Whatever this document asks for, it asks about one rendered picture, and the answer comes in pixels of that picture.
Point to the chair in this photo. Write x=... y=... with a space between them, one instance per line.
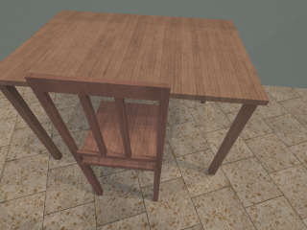
x=122 y=135

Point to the table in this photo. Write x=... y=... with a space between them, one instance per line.
x=203 y=59

